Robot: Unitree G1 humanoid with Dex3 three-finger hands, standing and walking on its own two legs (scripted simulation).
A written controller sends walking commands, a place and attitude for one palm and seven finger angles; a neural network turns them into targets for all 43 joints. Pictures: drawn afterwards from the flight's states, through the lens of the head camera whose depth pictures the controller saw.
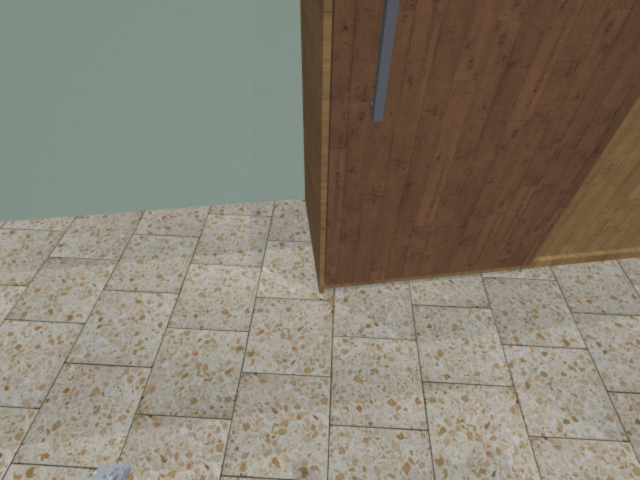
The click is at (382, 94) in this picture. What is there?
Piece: wardrobe's sliding door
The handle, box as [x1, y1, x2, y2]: [370, 0, 398, 121]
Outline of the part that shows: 398,0 384,0 373,101 370,103 370,107 372,110 371,117 373,121 382,120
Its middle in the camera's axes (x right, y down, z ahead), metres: +0.13 -0.39 +0.84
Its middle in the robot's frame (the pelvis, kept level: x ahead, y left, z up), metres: +0.90 -0.09 +0.13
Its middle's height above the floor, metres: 0.90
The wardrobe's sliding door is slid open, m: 0.00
